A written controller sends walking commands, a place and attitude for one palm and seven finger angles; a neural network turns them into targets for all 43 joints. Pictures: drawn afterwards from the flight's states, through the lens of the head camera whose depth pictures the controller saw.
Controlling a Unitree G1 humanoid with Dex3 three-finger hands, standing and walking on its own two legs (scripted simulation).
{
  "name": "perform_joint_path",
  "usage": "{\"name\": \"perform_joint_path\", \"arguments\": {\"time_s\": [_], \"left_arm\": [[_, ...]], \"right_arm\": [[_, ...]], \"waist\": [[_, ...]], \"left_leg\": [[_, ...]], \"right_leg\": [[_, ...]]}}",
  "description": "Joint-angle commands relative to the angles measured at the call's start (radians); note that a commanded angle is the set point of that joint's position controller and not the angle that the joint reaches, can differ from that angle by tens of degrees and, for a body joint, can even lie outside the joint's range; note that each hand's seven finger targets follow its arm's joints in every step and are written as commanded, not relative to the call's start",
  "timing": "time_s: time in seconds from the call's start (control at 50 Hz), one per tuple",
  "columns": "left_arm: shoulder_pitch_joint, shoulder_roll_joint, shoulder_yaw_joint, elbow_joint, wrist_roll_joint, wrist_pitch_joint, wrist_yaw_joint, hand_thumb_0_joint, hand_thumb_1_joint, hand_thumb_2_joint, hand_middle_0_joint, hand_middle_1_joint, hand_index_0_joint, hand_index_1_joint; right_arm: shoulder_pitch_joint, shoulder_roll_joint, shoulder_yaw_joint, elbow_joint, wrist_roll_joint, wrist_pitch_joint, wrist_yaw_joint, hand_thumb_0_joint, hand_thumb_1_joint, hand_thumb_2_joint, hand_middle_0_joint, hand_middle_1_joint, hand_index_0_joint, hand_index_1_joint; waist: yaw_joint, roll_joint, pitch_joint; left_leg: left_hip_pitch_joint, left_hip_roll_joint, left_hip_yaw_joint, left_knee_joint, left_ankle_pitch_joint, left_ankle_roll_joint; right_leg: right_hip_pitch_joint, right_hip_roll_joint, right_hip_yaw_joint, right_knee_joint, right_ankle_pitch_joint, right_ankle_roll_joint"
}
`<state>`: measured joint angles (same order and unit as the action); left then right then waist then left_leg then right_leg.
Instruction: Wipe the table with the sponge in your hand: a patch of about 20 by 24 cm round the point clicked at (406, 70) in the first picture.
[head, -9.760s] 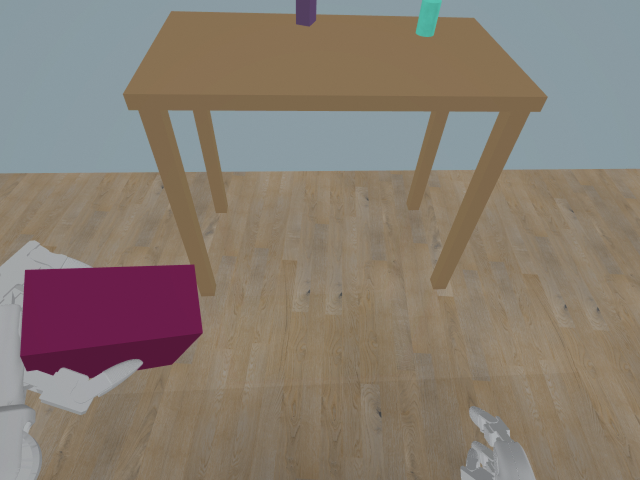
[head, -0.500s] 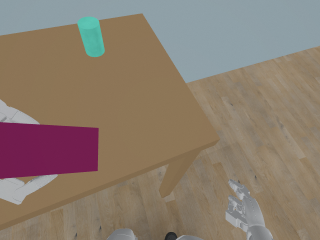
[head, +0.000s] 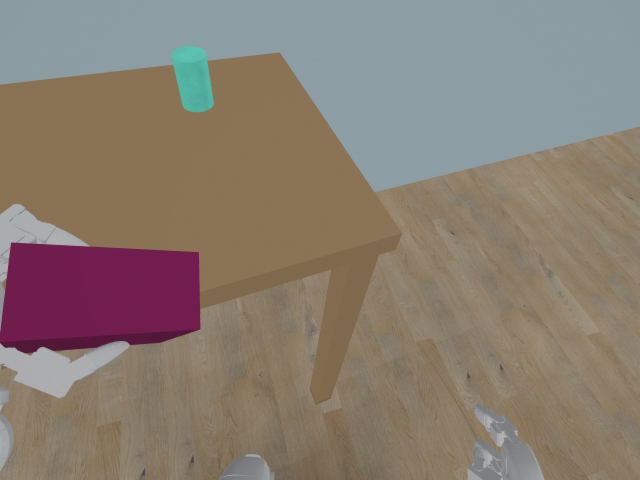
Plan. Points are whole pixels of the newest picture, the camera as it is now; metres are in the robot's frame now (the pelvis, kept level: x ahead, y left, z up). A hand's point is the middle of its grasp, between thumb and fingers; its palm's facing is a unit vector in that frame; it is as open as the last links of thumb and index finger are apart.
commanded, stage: shuffle to correct the standing spot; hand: left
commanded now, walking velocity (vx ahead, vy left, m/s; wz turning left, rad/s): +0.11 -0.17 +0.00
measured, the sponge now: (130, 303) +0.24 +0.21 +0.15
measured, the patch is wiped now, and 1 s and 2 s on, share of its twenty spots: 0.00 0.00 0.00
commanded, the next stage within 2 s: come to a stop and stand still in 0.50 s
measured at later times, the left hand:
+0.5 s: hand (128, 311) +0.22 +0.19 +0.18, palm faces +0.36 -0.81 -0.46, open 10.7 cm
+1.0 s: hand (207, 244) +0.28 +0.14 +0.19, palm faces +0.34 -0.78 -0.52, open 10.7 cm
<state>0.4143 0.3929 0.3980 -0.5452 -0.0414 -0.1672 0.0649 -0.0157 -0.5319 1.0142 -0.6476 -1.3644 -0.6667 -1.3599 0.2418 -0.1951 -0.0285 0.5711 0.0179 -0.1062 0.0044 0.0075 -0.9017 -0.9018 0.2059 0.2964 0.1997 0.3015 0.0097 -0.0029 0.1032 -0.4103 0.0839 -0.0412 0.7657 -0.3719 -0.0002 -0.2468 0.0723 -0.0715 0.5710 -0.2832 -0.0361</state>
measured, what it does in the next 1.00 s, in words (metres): steps to the right: left foot, then right foot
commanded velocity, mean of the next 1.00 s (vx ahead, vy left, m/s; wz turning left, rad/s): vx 0.03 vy -0.04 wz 0.00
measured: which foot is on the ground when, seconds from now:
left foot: up 0.00-0.08, down 0.10-0.48, up 0.50-0.70, down 0.72-1.00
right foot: down 0.00-0.12, up 0.14-0.44, down 0.46-1.00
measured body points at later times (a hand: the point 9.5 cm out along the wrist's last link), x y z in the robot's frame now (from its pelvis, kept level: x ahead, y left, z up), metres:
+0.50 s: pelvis -0.01 -0.06 +0.00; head +0.02 -0.05 +0.45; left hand +0.19 +0.23 +0.20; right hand +0.16 -0.28 -0.08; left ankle +0.02 +0.08 -0.72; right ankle +0.00 -0.17 -0.72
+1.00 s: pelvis +0.06 -0.10 +0.01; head +0.10 -0.11 +0.46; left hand +0.26 +0.18 +0.22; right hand +0.23 -0.31 -0.08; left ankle +0.05 +0.02 -0.71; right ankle +0.04 -0.19 -0.72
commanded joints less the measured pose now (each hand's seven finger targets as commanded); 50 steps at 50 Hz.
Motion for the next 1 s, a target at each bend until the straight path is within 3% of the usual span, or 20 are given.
{"name": "perform_joint_path", "arguments": {"time_s": [0.0,0.06,0.1,0.12,0.14,0.18,0.26,0.38,0.42,0.46,0.48,0.54,0.62,0.68,0.72,0.74,0.78,0.86,0.92,0.98], "left_arm": [[-0.094,0.143,0.066,-0.247,-0.021,-0.061,0.028,0.0,0.1,1.3,-1.2,-1.6,-1.2,-1.6],[-0.063,0.178,0.105,-0.295,-0.028,-0.076,0.041,0.0,0.1,1.3,-1.2,-1.6,-1.2,-1.6],[-0.115,0.172,0.089,-0.339,-0.017,-0.1,0.043,0.0,0.1,1.3,-1.2,-1.6,-1.2,-1.6],[-0.105,0.198,0.1,-0.303,-0.004,-0.1,0.043,0.0,0.1,1.3,-1.2,-1.6,-1.2,-1.6],[-0.108,0.215,0.12,-0.312,-0.024,-0.093,0.031,0.0,0.1,1.3,-1.2,-1.6,-1.2,-1.6],[-0.092,0.197,0.111,-0.355,-0.004,-0.083,0.03,0.0,0.1,1.3,-1.2,-1.6,-1.2,-1.6],[0.026,0.145,0.098,-0.333,-0.004,-0.081,0.028,0.0,0.1,1.3,-1.2,-1.6,-1.2,-1.6],[-0.023,0.151,0.102,-0.153,-0.004,-0.047,0.042,0.0,0.1,1.3,-1.2,-1.6,-1.2,-1.6],[-0.043,0.148,0.08,-0.117,0.006,-0.038,0.045,0.0,0.1,1.3,-1.2,-1.6,-1.2,-1.6],[-0.082,0.184,0.085,-0.12,0.001,-0.031,0.054,0.0,0.1,1.3,-1.2,-1.6,-1.2,-1.6],[-0.13,0.194,0.087,-0.158,-0.009,-0.034,0.062,0.0,0.1,1.3,-1.2,-1.6,-1.2,-1.6],[-0.083,0.154,0.064,-0.204,0.001,-0.043,0.067,0.0,0.1,1.3,-1.2,-1.6,-1.2,-1.6],[-0.132,0.214,0.112,-0.324,0.004,-0.079,0.101,0.0,0.1,1.3,-1.2,-1.6,-1.2,-1.6],[-0.063,0.177,0.107,-0.298,-0.006,-0.101,0.11,0.0,0.1,1.3,-1.2,-1.6,-1.2,-1.6],[-0.043,0.19,0.127,-0.332,-0.01,-0.117,0.113,0.0,0.1,1.3,-1.2,-1.6,-1.2,-1.6],[-0.036,0.193,0.132,-0.341,-0.002,-0.123,0.11,0.0,0.1,1.3,-1.2,-1.6,-1.2,-1.6],[-0.012,0.212,0.146,-0.331,0.004,-0.115,0.1,0.0,0.1,1.3,-1.2,-1.6,-1.2,-1.6],[0.108,0.165,0.145,-0.182,-0.002,-0.084,0.09,0.0,0.1,1.3,-1.2,-1.6,-1.2,-1.6],[0.163,0.116,0.118,-0.084,-0.028,-0.055,0.089,0.0,0.1,1.3,-1.2,-1.6,-1.2,-1.6],[0.14,0.15,0.139,-0.084,-0.029,-0.065,0.098,0.0,0.1,1.3,-1.2,-1.6,-1.2,-1.6]], "right_arm": [[-0.104,-0.13,-0.058,-0.157,0.002,-0.074,-0.011,0.0,-0.9,-0.9,0.2,0.3,0.2,0.3],[-0.078,-0.106,-0.034,-0.14,-0.013,-0.067,-0.026,0.0,-0.9,-0.9,0.2,0.3,0.2,0.3],[-0.086,-0.128,-0.047,-0.15,-0.026,-0.079,-0.023,0.0,-0.9,-0.9,0.2,0.3,0.2,0.3],[-0.104,-0.106,-0.038,-0.156,-0.021,-0.075,-0.021,0.0,-0.9,-0.9,0.2,0.3,0.2,0.3],[-0.104,-0.111,-0.038,-0.147,-0.039,-0.072,-0.017,0.0,-0.9,-0.9,0.2,0.3,0.2,0.3],[-0.088,-0.13,-0.058,-0.152,-0.035,-0.058,-0.002,0.0,-0.9,-0.9,0.2,0.3,0.2,0.3],[-0.07,-0.132,-0.06,-0.169,-0.015,-0.042,0.02,0.0,-0.9,-0.9,0.2,0.3,0.2,0.3],[-0.07,-0.127,-0.04,-0.175,-0.001,-0.027,0.001,0.0,-0.9,-0.9,0.2,0.3,0.2,0.3],[-0.064,-0.12,-0.036,-0.161,0.004,-0.016,-0.002,0.0,-0.9,-0.9,0.2,0.3,0.2,0.3],[-0.076,-0.086,-0.027,-0.159,0.014,-0.003,-0.004,0.0,-0.9,-0.9,0.2,0.3,0.2,0.3],[-0.109,-0.089,-0.027,-0.168,0.023,-0.013,-0.008,0.0,-0.9,-0.9,0.2,0.3,0.2,0.3],[-0.131,-0.097,-0.021,-0.142,0.019,-0.021,-0.011,0.0,-0.9,-0.9,0.2,0.3,0.2,0.3],[-0.163,-0.076,-0.003,-0.126,-0.005,-0.019,-0.02,0.0,-0.9,-0.9,0.2,0.3,0.2,0.3],[-0.132,-0.091,-0.015,-0.118,-0.017,-0.058,-0.033,0.0,-0.9,-0.9,0.2,0.3,0.2,0.3],[-0.118,-0.127,-0.04,-0.134,-0.007,-0.068,-0.034,0.0,-0.9,-0.9,0.2,0.3,0.2,0.3],[-0.103,-0.124,-0.042,-0.138,-0.004,-0.064,-0.025,0.0,-0.9,-0.9,0.2,0.3,0.2,0.3],[-0.109,-0.098,-0.026,-0.133,-0.023,-0.059,-0.015,0.0,-0.9,-0.9,0.2,0.3,0.2,0.3],[-0.086,-0.115,-0.024,-0.143,0.008,-0.047,-0.009,0.0,-0.9,-0.9,0.2,0.3,0.2,0.3],[-0.092,-0.112,-0.029,-0.155,0.022,-0.028,-0.014,0.0,-0.9,-0.9,0.2,0.3,0.2,0.3],[-0.103,-0.1,-0.002,-0.145,0.012,-0.003,-0.025,0.0,-0.9,-0.9,0.2,0.3,0.2,0.3]], "waist": [[-0.004,-0.183,-0.097],[-0.033,0.109,-0.132],[-0.016,0.366,-0.128],[-0.006,0.245,-0.101],[-0.011,0.242,-0.138],[-0.011,0.184,-0.13],[-0.002,0.243,-0.198],[-0.013,0.21,-0.119],[-0.018,0.113,-0.115],[-0.014,-0.207,-0.137],[0.001,-0.271,-0.119],[-0.012,-0.119,-0.048],[0.005,-0.015,-0.113],[0.009,0.122,-0.188],[0.007,0.275,-0.254],[0.011,0.305,-0.296],[-0.006,0.329,-0.266],[-0.005,0.072,-0.23],[-0.023,-0.197,-0.221],[-0.006,-0.146,-0.216]], "left_leg": [[0.042,-0.056,0.023,0.18,-0.027,0.006],[0.291,-0.058,0.062,-0.304,0.06,0.008],[0.372,0.255,-0.428,-0.509,0.199,0.118],[0.356,0.298,-0.463,-0.504,0.292,0.167],[0.343,0.299,-0.493,-0.525,0.2,0.117],[0.339,0.273,-0.348,-0.463,0.259,0.154],[0.261,0.168,-0.104,-0.432,0.204,0.12],[0.063,0.141,-0.071,-0.423,-0.186,0.084],[0.0,0.049,0.031,-0.22,-0.237,0.062],[-0.176,-0.093,0.113,0.238,-0.187,0.026],[-0.25,-0.09,0.081,0.41,-0.182,0.012],[-0.225,-0.008,0.0,0.433,-0.047,0.004],[0.008,0.008,0.069,-0.008,0.016,0.016],[0.251,-0.088,0.144,-0.307,0.253,0.021],[0.45,0.091,-0.087,-0.349,0.527,0.107],[0.517,0.167,-0.181,-0.307,0.722,0.16],[0.537,0.157,-0.164,-0.299,0.924,0.145],[0.267,0.095,-0.042,-0.228,0.652,0.059],[0.086,-0.039,0.055,-0.119,0.293,-0.004],[0.003,-0.038,0.033,-0.164,0.034,0.003]], "right_leg": [[-0.101,-0.336,0.395,-0.311,-0.137,-0.204],[-0.167,-0.156,0.127,-0.025,-0.095,-0.082],[-0.321,-0.005,0.056,0.377,-0.247,0.016],[-0.342,-0.007,0.113,0.483,-0.215,0.016],[-0.358,-0.027,0.146,0.538,-0.192,0.021],[-0.37,-0.057,0.145,0.537,-0.116,0.021],[-0.175,-0.049,0.023,0.287,-0.074,0.016],[0.105,0.005,-0.085,-0.086,-0.089,0.02],[0.165,-0.035,-0.029,-0.184,-0.095,-0.011],[0.216,-0.287,0.339,-0.322,-0.152,-0.14],[0.195,-0.394,0.455,-0.354,-0.129,-0.205],[0.043,-0.393,0.441,-0.34,-0.127,-0.267],[0.031,-0.346,0.218,-0.246,0.084,-0.191],[0.087,-0.226,0.126,-0.131,0.243,-0.087],[-0.025,-0.145,0.077,0.114,0.262,0.008],[-0.116,-0.098,0.066,0.219,-0.007,0.037],[-0.168,-0.083,0.06,0.165,-0.153,0.014],[0.145,-0.105,0.048,-0.198,0.244,0.02],[0.233,-0.274,0.267,-0.164,0.687,-0.054],[0.274,-0.329,0.268,-0.145,0.746,-0.071]]}}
